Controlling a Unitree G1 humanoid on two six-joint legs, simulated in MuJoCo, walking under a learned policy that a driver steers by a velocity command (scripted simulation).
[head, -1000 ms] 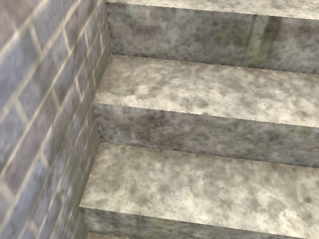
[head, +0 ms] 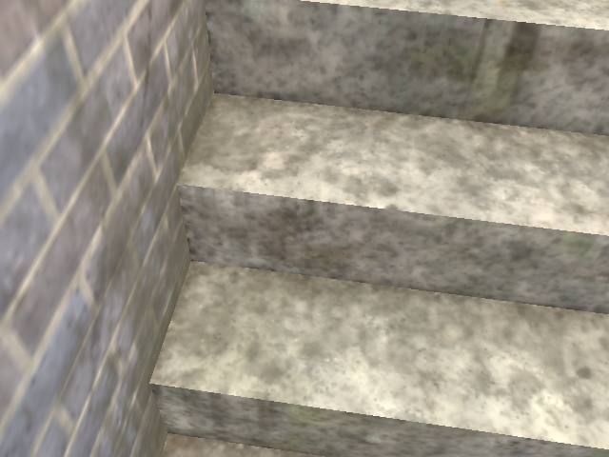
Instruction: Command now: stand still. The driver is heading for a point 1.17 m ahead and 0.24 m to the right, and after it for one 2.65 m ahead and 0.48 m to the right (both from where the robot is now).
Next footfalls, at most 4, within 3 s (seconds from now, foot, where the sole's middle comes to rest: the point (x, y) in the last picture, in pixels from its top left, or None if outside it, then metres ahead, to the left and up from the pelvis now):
none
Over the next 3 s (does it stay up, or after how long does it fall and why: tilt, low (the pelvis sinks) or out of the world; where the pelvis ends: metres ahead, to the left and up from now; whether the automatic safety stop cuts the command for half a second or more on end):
stays up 0.01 0.00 0.00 its command is cut before an obstacle from the start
